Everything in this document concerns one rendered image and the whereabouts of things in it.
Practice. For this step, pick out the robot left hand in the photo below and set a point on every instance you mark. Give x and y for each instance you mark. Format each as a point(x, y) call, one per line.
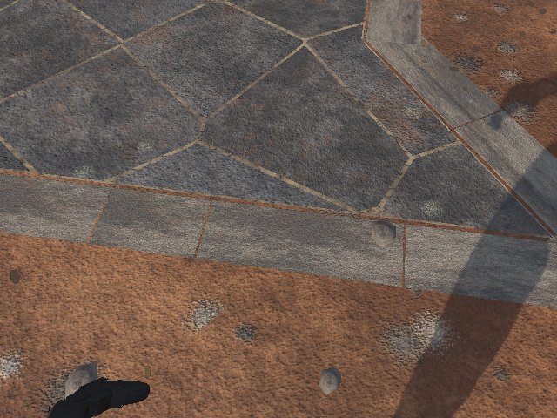
point(94, 398)

